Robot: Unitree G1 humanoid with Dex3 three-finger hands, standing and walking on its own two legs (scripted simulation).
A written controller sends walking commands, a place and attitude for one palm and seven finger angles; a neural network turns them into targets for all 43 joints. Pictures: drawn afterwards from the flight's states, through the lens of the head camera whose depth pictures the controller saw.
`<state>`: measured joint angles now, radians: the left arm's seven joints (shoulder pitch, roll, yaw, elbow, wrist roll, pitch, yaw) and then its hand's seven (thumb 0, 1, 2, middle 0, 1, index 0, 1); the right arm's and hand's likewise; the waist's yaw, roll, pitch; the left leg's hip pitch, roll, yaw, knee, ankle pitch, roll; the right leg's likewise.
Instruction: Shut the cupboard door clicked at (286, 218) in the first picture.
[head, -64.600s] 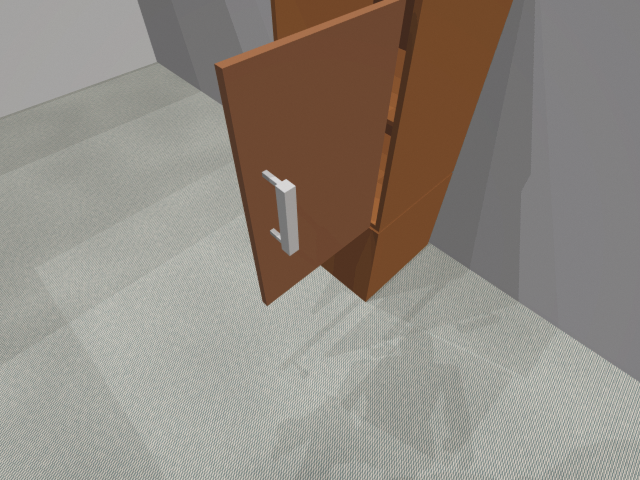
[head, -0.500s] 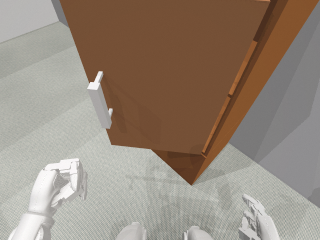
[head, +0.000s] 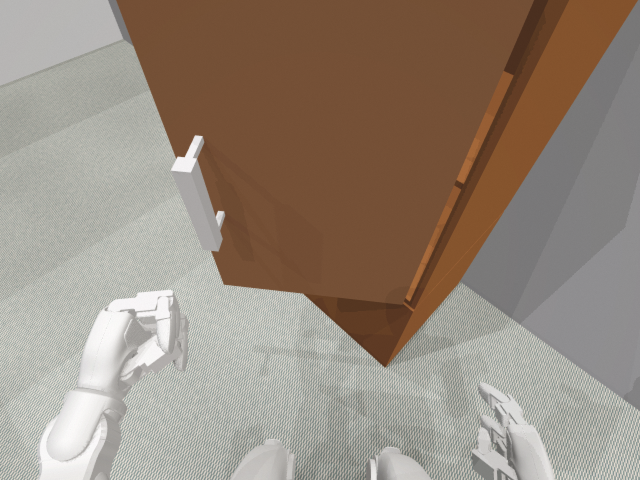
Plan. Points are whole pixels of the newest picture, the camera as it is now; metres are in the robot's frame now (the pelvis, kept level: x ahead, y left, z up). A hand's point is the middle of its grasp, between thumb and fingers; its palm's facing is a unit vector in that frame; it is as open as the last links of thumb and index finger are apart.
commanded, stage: bring the fist close to the handle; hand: left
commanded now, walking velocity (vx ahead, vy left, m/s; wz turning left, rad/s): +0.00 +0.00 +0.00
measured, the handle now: (205, 197) +0.47 +0.20 +0.06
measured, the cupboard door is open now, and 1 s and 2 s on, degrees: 38 38 27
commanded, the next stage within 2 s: push the door shut along its arc in 1.16 s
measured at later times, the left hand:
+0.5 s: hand (199, 284) +0.33 +0.17 +0.06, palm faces -0.06 -1.00 -0.04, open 3.1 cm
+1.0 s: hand (212, 259) +0.36 +0.16 +0.06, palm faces -0.05 -1.00 -0.04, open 3.1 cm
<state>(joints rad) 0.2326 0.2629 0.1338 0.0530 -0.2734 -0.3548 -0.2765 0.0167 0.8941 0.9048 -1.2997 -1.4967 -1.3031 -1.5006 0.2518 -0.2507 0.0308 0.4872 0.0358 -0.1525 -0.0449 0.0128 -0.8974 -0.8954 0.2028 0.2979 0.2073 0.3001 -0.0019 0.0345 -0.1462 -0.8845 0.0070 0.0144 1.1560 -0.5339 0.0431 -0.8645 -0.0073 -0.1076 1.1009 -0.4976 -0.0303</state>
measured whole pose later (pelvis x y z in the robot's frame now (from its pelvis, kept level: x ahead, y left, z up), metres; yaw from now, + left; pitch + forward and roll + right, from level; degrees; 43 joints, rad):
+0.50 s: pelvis +0.00 -0.01 +0.01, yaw -1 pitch +16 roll -1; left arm -0.07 0.27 0.17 0.35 -0.25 -0.37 -0.26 0.02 0.89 0.90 -1.30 -1.50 -1.30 -1.50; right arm 0.26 -0.26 0.01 0.56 0.04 -0.11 -0.03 0.01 -0.90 -0.90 0.20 0.30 0.21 0.30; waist -0.03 0.02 -0.14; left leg -0.86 0.01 0.04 1.10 -0.51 0.04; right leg -0.86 0.00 -0.09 1.06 -0.48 -0.04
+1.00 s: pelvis +0.00 -0.01 +0.01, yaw -2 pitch +16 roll -1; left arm -0.23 0.27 0.20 0.55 -0.22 -0.41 -0.23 0.02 0.89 0.90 -1.30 -1.50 -1.30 -1.50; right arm 0.29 -0.26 0.01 0.57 0.04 -0.05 -0.01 0.01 -0.90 -0.90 0.20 0.30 0.21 0.30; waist -0.04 0.02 -0.14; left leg -0.84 0.01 0.06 1.06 -0.49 0.04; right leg -0.86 0.00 -0.06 1.04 -0.46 -0.03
